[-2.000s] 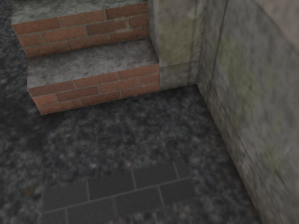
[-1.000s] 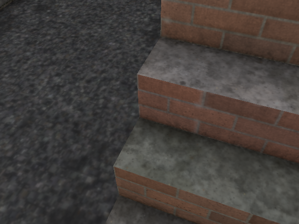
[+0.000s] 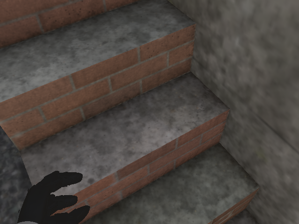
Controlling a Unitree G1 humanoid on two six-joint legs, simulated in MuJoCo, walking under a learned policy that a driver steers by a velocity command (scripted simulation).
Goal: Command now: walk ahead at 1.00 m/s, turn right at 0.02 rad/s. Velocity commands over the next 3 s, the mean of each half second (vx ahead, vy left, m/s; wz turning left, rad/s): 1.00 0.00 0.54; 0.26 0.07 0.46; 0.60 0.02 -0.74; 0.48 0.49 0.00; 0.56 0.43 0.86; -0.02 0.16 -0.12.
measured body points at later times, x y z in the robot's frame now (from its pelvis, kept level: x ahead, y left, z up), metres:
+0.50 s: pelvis -0.02 -0.09 -0.18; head -0.02 -0.08 +0.27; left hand -0.04 +0.16 -0.32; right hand +0.30 -0.23 -0.17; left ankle -0.04 +0.01 -0.59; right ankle -0.10 -0.18 -0.90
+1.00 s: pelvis +0.00 -0.09 +0.02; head -0.03 -0.08 +0.47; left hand +0.05 +0.21 -0.04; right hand +0.28 -0.15 -0.05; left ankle +0.08 +0.06 -0.69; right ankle +0.12 -0.20 -0.41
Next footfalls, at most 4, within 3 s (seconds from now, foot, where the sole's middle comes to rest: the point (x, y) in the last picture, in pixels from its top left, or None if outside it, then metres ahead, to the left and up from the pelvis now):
0.40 right None -0.06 -0.18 -0.94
0.72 left None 0.12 0.07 -0.72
1.34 right None -0.09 -0.30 -0.94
1.78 left None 0.18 -0.06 -0.72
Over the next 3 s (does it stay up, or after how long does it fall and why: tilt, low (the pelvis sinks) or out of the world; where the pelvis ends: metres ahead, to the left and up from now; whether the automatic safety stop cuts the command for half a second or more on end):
stays up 0.33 0.10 0.25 its command is cut before an obstacle after 0.6 s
